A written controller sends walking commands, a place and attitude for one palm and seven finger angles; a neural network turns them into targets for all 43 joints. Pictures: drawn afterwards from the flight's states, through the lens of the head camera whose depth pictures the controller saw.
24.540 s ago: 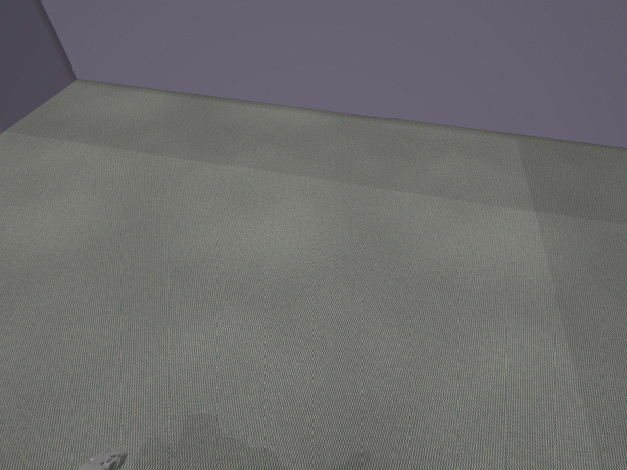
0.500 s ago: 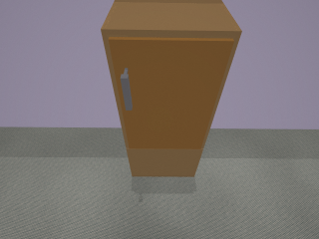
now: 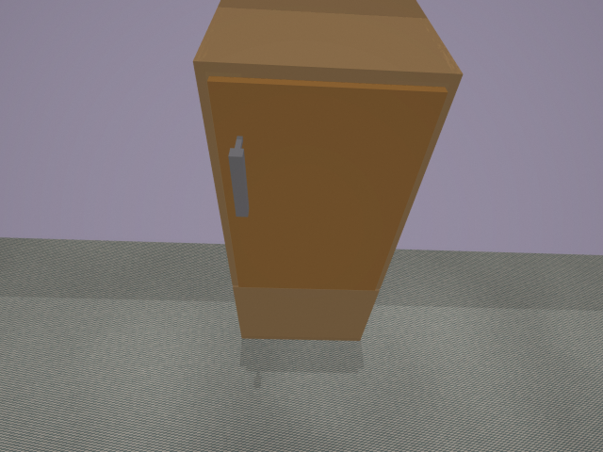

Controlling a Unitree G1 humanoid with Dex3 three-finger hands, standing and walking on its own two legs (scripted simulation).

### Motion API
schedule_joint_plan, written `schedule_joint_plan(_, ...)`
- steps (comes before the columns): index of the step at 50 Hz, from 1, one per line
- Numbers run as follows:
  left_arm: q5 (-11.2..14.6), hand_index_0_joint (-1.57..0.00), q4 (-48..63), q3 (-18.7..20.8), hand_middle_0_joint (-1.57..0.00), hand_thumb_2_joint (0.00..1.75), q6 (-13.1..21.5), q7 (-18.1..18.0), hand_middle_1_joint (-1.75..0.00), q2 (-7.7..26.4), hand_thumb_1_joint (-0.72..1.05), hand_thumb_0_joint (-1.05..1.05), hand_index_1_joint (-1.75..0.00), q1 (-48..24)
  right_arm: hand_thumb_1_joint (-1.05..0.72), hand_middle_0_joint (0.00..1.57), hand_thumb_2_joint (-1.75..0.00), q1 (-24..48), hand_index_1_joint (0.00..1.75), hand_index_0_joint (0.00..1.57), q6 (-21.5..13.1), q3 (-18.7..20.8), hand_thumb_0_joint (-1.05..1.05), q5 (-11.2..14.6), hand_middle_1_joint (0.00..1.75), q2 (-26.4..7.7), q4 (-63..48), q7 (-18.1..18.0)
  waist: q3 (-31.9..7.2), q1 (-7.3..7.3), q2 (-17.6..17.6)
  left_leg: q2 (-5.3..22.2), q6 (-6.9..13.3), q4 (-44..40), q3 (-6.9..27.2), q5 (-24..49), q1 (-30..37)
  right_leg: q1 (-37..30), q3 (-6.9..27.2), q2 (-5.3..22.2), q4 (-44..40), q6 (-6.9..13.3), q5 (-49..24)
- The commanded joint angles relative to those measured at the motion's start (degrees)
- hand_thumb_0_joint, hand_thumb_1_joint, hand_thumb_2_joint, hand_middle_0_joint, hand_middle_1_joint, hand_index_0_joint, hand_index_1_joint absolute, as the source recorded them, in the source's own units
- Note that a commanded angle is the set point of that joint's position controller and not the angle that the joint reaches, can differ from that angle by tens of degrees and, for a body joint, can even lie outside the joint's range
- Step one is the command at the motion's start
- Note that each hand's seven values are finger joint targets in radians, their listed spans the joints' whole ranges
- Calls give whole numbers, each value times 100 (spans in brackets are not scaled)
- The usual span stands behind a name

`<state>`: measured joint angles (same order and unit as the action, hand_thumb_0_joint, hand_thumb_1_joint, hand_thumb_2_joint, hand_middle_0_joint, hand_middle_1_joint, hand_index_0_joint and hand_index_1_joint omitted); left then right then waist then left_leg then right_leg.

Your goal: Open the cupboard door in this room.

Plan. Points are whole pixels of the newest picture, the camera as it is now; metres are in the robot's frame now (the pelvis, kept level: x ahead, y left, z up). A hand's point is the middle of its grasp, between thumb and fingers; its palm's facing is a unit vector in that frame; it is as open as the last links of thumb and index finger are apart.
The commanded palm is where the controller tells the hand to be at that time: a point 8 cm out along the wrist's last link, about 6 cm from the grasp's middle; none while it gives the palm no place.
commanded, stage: come to a stop and stand still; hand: left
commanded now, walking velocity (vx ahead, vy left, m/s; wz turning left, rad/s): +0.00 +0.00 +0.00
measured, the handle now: (241, 177) +0.56 +0.15 +0.03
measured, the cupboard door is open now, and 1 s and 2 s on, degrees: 0 0 0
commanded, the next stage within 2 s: look again from close up in 0.16 s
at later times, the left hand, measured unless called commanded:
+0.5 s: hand out of the picture +0.00 +0.16 -0.18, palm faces +0.00 -0.98 -0.19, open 7.4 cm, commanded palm none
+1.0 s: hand out of the picture +0.09 +0.17 -0.12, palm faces +0.20 -0.95 -0.23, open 7.3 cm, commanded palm +0.11 +0.21 -0.06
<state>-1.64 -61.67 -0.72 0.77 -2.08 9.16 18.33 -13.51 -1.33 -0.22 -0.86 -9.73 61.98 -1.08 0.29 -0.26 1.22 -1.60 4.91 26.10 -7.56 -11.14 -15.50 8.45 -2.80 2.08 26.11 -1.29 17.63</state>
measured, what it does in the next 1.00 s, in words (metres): stands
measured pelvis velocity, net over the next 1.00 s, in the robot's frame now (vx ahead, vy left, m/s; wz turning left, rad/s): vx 0.01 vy -0.02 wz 0.02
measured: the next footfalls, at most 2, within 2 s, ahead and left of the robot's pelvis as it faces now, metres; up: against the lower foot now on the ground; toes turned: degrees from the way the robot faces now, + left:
none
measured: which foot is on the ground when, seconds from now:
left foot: down 0.00-1.00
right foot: down 0.00-1.00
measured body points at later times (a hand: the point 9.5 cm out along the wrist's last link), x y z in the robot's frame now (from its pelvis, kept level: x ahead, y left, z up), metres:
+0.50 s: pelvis +0.01 -0.01 +0.00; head +0.01 +0.00 +0.45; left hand +0.00 +0.22 -0.16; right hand +0.02 -0.24 -0.15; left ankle +0.04 +0.06 -0.74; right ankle -0.04 -0.13 -0.74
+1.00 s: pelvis +0.01 -0.02 +0.00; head +0.02 -0.02 +0.45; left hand +0.08 +0.22 -0.10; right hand +0.06 -0.26 -0.14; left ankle +0.04 +0.06 -0.74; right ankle -0.04 -0.13 -0.74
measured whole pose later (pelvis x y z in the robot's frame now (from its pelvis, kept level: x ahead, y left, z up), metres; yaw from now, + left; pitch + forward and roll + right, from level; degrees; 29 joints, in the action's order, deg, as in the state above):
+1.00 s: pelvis +0.01 -0.02 +0.00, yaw +1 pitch +1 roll +1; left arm 5.0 -25.1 0.5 -1.3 -6.0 10.5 28.1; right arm -18.9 -8.5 -0.6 1.9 -10.6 53.4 -2.8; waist 0.2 -0.1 0.9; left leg -1.5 2.9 27.2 -6.6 -11.8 -16.2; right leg 10.3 -3.7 2.1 30.4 0.8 20.4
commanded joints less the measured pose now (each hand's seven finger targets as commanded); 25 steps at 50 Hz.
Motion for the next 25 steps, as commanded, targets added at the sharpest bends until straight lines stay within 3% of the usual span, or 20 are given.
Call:
schedule_joint_plan(1,33,-20,121,126,-20,90,54,-30,-30,596,90,0,-30,393,-90,20,-90,-264,30,20,-108,123,0,21,30,-696,-166,-38,156,22,-97,920,-113,-675,1055,404,472,487,408,410,-419,303,-626)
schedule_joint_plan(7,34,-20,90,121,-20,90,36,-21,-30,620,90,0,-30,371,-90,20,-90,-241,30,20,-89,120,0,18,30,-712,-114,-33,272,2,-150,925,-126,-813,1089,110,403,485,395,418,-473,308,-489)
schedule_joint_plan(25,52,-20,19,125,-20,90,47,-24,-30,635,90,0,-30,325,-90,20,-90,-300,30,20,-92,101,0,23,30,-669,42,-44,262,-4,-52,905,-146,-761,1021,426,549,404,448,446,-581,329,-567)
